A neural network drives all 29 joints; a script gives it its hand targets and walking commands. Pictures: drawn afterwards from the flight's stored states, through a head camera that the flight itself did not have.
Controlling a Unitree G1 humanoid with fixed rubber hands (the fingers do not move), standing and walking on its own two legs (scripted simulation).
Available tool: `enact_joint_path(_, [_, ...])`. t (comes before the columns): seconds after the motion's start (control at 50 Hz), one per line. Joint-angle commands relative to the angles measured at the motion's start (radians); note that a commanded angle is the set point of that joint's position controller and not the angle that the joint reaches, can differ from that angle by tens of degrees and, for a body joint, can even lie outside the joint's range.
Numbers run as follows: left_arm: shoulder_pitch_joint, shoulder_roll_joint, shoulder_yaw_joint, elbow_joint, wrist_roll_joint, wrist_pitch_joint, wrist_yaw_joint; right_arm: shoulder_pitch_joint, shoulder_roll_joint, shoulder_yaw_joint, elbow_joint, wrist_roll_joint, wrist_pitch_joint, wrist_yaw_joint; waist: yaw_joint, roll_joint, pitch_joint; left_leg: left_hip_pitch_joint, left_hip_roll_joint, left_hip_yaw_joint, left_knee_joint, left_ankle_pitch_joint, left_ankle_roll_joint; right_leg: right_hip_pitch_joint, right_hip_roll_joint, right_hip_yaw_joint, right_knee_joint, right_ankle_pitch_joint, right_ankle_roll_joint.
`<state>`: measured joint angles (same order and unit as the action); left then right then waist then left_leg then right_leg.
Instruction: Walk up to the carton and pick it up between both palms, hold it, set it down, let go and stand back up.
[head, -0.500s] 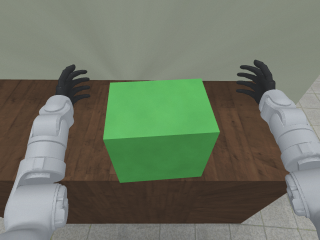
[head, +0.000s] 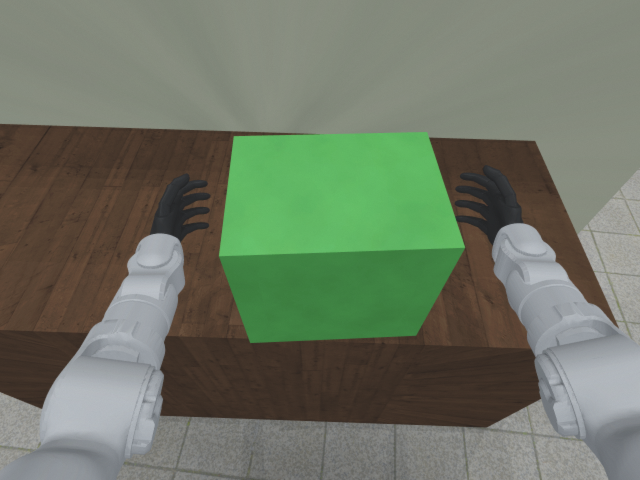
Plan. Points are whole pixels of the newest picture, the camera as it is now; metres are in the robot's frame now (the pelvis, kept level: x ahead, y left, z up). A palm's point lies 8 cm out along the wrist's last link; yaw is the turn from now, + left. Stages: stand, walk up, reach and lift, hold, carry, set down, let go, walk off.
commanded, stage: reach and lift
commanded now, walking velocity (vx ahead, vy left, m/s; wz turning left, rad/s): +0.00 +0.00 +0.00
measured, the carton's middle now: (332, 244) +0.44 +0.01 -0.01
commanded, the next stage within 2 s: none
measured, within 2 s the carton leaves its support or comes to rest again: neither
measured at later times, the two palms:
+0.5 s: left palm (188, 253) +0.41 +0.21 +0.01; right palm (496, 233) +0.42 -0.22 +0.03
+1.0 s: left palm (206, 247) +0.41 +0.19 +0.02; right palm (462, 229) +0.43 -0.18 +0.03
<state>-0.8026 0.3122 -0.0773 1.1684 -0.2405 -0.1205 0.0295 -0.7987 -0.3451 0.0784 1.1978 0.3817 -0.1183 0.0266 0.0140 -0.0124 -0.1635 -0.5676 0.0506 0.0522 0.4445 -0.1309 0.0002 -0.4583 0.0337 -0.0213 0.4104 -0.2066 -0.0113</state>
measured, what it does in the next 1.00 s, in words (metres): stands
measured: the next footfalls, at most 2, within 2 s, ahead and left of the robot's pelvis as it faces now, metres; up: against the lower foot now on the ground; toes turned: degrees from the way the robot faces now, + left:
none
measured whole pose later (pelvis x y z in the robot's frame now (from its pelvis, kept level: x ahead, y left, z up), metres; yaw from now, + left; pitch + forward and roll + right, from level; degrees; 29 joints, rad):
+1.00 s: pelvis -0.01 +0.00 -0.02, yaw +0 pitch +23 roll -2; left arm -0.93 0.18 0.00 1.42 -0.19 -0.39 0.08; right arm -0.95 -0.24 0.09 1.41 0.37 -0.34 -0.04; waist 0.02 -0.01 -0.25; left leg -0.85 0.06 0.03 0.63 -0.18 -0.01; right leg -0.74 0.04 -0.04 0.62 -0.28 -0.02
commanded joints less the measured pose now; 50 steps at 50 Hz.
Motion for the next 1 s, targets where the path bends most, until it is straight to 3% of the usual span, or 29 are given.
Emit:
enact_joint_path(0.0, [-0.533, 0.140, 0.010, -0.132, -0.039, -0.154, 0.037, -0.460, -0.213, -0.052, -0.139, 0.002, -0.129, -0.013, -0.016, 0.080, -0.735, 0.550, -0.003, -0.050, 0.151, 0.318, -0.051, -0.228, 0.009, -0.060, 0.017, 0.212, 0.027])
enact_joint_path(0.08, [-0.480, 0.116, 0.000, 0.040, -0.049, -0.168, 0.009, -0.451, -0.201, 0.028, 0.000, 0.061, -0.150, -0.016, -0.009, 0.028, -0.680, 0.465, -0.009, -0.051, 0.191, 0.363, -0.041, -0.219, 0.007, -0.047, 0.053, 0.300, 0.046])
enact_joint_path(0.16, [-0.412, 0.111, 0.014, 0.220, -0.044, -0.204, -0.033, -0.429, -0.168, 0.131, 0.109, 0.117, -0.183, -0.024, 0.006, -0.054, -0.569, 0.306, -0.023, -0.051, 0.185, 0.313, -0.014, -0.143, -0.005, -0.025, 0.099, 0.356, 0.074])
enact_joint_path(0.22, [-0.392, 0.096, 0.007, 0.258, -0.035, -0.234, -0.051, -0.412, -0.153, 0.174, 0.173, 0.163, -0.214, -0.013, 0.006, -0.049, -0.512, 0.300, -0.020, -0.049, 0.192, 0.344, -0.023, -0.171, -0.001, -0.029, 0.105, 0.366, 0.073])
enact_joint_path(0.26, [-0.403, 0.095, -0.002, 0.235, -0.033, -0.255, -0.052, -0.412, -0.138, 0.190, 0.157, 0.180, -0.235, -0.006, 0.012, -0.043, -0.517, 0.295, -0.022, -0.045, 0.207, 0.341, -0.022, -0.202, -0.003, -0.028, 0.113, 0.340, 0.074])
enact_joint_path(0.34, [-0.485, 0.108, -0.004, 0.084, -0.044, -0.300, -0.026, -0.452, -0.143, 0.158, 0.032, 0.170, -0.267, -0.002, 0.008, 0.009, -0.637, 0.299, -0.023, -0.039, 0.227, 0.309, -0.036, -0.250, 0.000, -0.033, 0.131, 0.272, 0.072])
enact_joint_path(0.44, [-0.559, 0.098, -0.007, -0.058, -0.050, -0.291, 0.014, -0.485, -0.170, 0.065, -0.048, 0.113, -0.248, -0.004, -0.018, 0.082, -0.815, 0.351, -0.020, -0.032, 0.263, 0.282, -0.051, -0.339, 0.005, -0.038, 0.145, 0.211, 0.052])
enact_joint_path(0.5, [-0.553, 0.090, -0.011, -0.009, -0.059, -0.263, 0.021, -0.499, -0.168, 0.057, -0.010, 0.098, -0.215, -0.013, -0.024, 0.081, -0.813, 0.319, -0.020, -0.031, 0.270, 0.218, -0.043, -0.354, 0.004, -0.033, 0.152, 0.147, 0.048])
enact_joint_path(0.54, [-0.533, 0.079, -0.002, 0.037, -0.053, -0.252, 0.022, -0.498, -0.145, 0.053, 0.013, 0.084, -0.198, -0.022, -0.023, 0.049, -0.783, 0.290, -0.021, -0.031, 0.257, 0.161, -0.030, -0.359, 0.000, -0.030, 0.147, 0.117, 0.053])
enact_joint_path(0.62, [-0.493, 0.042, 0.026, 0.173, -0.028, -0.238, 0.010, -0.511, -0.094, 0.070, 0.069, 0.065, -0.189, -0.045, -0.011, -0.030, -0.666, 0.202, -0.027, -0.038, 0.234, 0.142, -0.007, -0.282, -0.011, -0.022, 0.152, 0.144, 0.064])
enact_joint_path(0.7, [-0.489, 0.003, 0.041, 0.222, 0.005, -0.258, 0.007, -0.514, -0.057, 0.063, 0.112, 0.047, -0.213, -0.050, -0.001, -0.022, -0.581, 0.220, -0.022, -0.044, 0.236, 0.205, -0.024, -0.286, -0.006, -0.024, 0.146, 0.156, 0.055])
enact_joint_path(0.78, [-0.485, -0.028, 0.064, 0.215, 0.030, -0.289, 0.016, -0.522, -0.022, 0.072, 0.078, 0.031, -0.242, -0.048, 0.013, -0.039, -0.570, 0.224, -0.025, -0.038, 0.238, 0.249, -0.034, -0.262, -0.004, -0.025, 0.141, 0.196, 0.062])
enact_joint_path(0.86, [-0.495, -0.066, 0.070, 0.152, 0.052, -0.298, 0.034, -0.493, -0.015, 0.025, 0.110, -0.003, -0.248, -0.050, -0.007, 0.019, -0.596, 0.310, -0.014, -0.050, 0.235, 0.271, -0.051, -0.317, 0.001, -0.035, 0.117, 0.165, 0.038])
enact_joint_path(0.94, [-0.515, -0.082, 0.078, 0.078, 0.084, -0.297, 0.056, -0.496, -0.018, -0.035, 0.083, -0.052, -0.256, -0.062, -0.016, 0.076, -0.682, 0.363, -0.011, -0.042, 0.243, 0.272, -0.066, -0.342, 0.010, -0.040, 0.105, 0.143, 0.024])
enact_joint_path(0.98, [-0.539, -0.095, 0.083, 0.027, 0.085, -0.302, 0.069, -0.511, -0.009, -0.073, 0.042, -0.083, -0.259, -0.073, -0.026, 0.077, -0.745, 0.367, -0.012, -0.045, 0.253, 0.280, -0.070, -0.338, 0.009, -0.038, 0.106, 0.157, 0.024])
